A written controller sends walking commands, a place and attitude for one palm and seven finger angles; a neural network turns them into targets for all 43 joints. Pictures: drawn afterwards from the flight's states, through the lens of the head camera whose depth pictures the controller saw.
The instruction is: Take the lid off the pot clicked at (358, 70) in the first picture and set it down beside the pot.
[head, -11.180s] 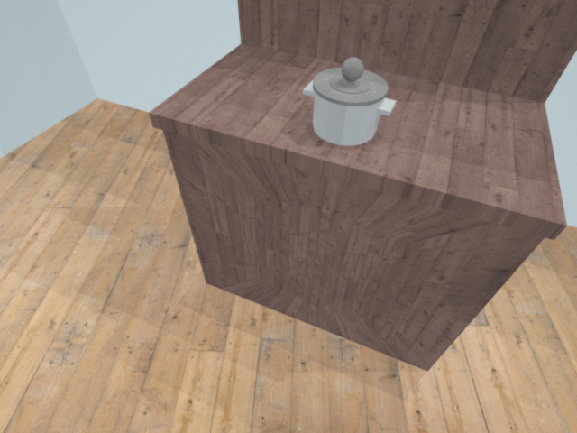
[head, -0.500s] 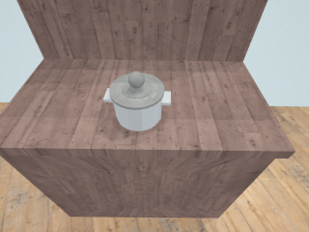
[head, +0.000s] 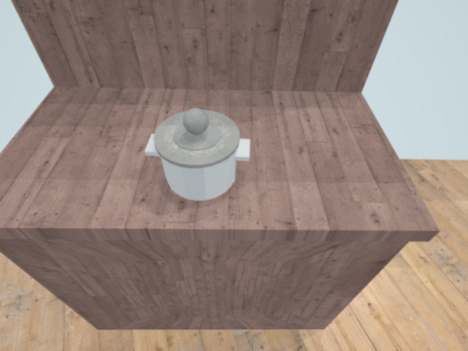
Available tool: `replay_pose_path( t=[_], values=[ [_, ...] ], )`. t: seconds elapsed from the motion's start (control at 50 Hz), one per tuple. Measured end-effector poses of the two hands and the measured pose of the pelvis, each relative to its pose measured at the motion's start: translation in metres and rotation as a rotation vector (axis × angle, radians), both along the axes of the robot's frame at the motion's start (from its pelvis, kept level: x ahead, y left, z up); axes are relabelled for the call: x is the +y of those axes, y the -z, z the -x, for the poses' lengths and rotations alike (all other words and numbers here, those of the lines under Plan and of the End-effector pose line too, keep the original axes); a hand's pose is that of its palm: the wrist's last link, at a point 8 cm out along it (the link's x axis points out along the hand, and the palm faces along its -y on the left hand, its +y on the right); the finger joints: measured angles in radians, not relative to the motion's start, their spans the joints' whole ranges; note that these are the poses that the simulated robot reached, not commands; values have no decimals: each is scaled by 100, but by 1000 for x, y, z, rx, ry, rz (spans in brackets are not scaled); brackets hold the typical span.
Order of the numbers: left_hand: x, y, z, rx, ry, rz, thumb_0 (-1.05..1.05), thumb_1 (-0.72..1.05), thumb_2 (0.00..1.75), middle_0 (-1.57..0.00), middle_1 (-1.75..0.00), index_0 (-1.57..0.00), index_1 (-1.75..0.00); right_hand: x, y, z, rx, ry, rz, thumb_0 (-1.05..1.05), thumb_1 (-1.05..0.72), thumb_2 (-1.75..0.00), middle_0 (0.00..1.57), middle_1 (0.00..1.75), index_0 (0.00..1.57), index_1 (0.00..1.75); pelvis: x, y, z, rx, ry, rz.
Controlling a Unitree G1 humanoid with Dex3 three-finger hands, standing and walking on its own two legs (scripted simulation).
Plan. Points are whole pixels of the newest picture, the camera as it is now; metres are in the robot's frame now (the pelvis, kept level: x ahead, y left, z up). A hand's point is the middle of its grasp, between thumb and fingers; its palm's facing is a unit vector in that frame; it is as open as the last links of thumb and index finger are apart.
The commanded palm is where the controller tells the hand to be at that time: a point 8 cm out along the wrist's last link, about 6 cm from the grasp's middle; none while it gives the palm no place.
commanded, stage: look again from close up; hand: left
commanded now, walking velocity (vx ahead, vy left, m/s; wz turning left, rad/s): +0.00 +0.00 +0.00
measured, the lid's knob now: (196, 121) +0.45 +0.10 +0.17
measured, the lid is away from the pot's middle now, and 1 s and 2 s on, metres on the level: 0.00 0.00 0.00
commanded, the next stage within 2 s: lift the closed hand beside the body in 0.84 s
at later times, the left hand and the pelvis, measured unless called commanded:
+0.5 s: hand out of the picture +0.03 +0.17 -0.17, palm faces +0.05 -0.98 -0.20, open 7.3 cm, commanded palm none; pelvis +0.03 +0.00 +0.00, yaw +1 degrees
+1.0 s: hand out of the picture +0.05 +0.17 -0.16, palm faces +0.09 -0.97 -0.23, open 7.2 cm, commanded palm +0.13 +0.21 -0.05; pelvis +0.04 -0.01 +0.00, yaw +1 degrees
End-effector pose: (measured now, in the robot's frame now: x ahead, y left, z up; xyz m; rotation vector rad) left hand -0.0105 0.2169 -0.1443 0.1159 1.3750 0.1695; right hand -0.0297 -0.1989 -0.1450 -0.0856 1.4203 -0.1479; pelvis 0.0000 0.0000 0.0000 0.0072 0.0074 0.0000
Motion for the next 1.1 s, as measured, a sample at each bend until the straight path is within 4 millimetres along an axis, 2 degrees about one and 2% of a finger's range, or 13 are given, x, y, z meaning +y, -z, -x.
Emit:
replay_pose_path(
  t=[0.12, 0.38, 0.52, 0.7, 0.96, 0.98, 1.02, 1.06, 1.1],
  values=[
    [5, -8, -16, -8, -10, -24, 1, 92, 90, -20, -30, -19, -30, 5, 2, -16, 26, -30, -15, 3, -93, -90, 20, 30, 20, 30, 3, -3, -12, 12, -13, 0],
    [1, -6, -34, 16, -5, -24, 1, 93, 90, -20, -30, -20, -30, -20, -2, -57, -15, -45, 42, 1, -92, -90, 20, 30, 20, 30, -2, -4, -31, 3, -16, -1],
    [-2, -6, -39, 16, -2, -21, 1, 93, 90, -20, -30, -20, -30, -27, -4, -71, -29, -56, 56, 1, -93, -90, 20, 30, 20, 30, -5, -4, -35, 2, -16, 0],
    [-6, -6, -40, 23, -4, -15, 1, 92, 90, -20, -30, -20, -30, -30, -6, -75, -20, -64, 57, 1, -93, -90, 20, 30, 20, 30, -8, -5, -39, 3, -19, 1],
    [-10, -4, -36, 34, -2, -8, 1, 92, 90, -20, -30, -20, -30, -27, -6, -66, 14, -60, 50, 1, -93, -90, 20, 30, 20, 30, -8, -6, -41, 8, -20, 8],
    [-7, -8, -42, -2, -14, -23, 1, 93, 90, -20, -30, -20, -30, -28, -8, -68, -13, -56, 52, 1, -93, -90, 20, 30, 20, 30, -7, -5, -40, 8, -15, 9],
    [8, -31, -70, -188, -23, -88, 3, 95, 90, -22, -31, -21, -32, -33, -13, -81, -134, -73, 72, 2, -94, -90, 20, 30, 20, 30, -5, -5, -39, 10, -15, 9],
    [20, -62, -104, -371, -21, -159, 4, 96, 90, -24, -34, -24, -35, -37, -14, -100, -253, -82, 74, 2, -94, -90, 20, 30, 20, 30, -2, -5, -37, 3, -35, 4],
    [23, -91, -135, -532, 15, -208, 3, 95, 90, -28, -38, -28, -39, -39, -17, -125, -377, -108, 66, 2, -93, -90, 20, 30, 20, 30, 1, -5, -33, -6, -45, -1]
  ],
)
